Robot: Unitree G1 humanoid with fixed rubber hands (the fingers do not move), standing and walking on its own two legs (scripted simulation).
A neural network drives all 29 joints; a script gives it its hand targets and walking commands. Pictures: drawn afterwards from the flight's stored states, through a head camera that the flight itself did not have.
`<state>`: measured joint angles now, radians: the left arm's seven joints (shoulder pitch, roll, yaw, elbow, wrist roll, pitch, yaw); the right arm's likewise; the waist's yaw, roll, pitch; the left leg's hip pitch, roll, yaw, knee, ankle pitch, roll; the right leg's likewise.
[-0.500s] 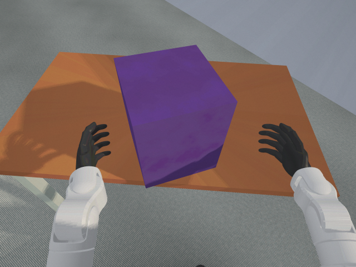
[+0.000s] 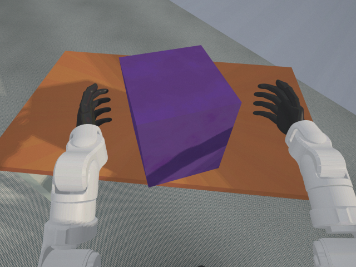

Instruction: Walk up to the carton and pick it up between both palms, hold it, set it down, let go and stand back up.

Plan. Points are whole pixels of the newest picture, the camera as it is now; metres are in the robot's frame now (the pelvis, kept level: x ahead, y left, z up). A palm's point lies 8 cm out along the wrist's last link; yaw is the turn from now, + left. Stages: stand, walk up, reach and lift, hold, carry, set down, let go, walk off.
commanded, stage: reach and lift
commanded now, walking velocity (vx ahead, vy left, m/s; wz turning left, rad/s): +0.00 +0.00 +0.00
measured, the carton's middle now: (173, 118) +0.44 +0.07 +0.07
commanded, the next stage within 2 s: none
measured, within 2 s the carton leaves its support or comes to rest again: neither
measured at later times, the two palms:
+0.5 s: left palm (91, 90) +0.37 +0.23 +0.19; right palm (278, 82) +0.45 -0.14 +0.20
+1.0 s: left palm (90, 81) +0.40 +0.24 +0.19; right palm (266, 74) +0.48 -0.12 +0.19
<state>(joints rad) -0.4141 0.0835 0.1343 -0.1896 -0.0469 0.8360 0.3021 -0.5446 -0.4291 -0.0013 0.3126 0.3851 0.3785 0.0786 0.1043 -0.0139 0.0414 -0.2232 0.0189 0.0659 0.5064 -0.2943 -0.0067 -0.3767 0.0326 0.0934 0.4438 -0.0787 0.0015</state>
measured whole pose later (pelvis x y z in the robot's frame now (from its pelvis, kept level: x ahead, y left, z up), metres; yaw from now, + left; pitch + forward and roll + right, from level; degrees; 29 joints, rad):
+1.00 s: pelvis +0.01 +0.01 +0.00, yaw +0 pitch +2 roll +0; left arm -0.90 0.14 0.14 0.45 -0.09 0.68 0.32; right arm -1.00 -0.44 0.06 0.85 0.43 0.35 0.07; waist 0.18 0.01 0.02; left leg -0.23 0.02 0.07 0.51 -0.30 -0.01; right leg -0.38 0.03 0.09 0.42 -0.08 0.00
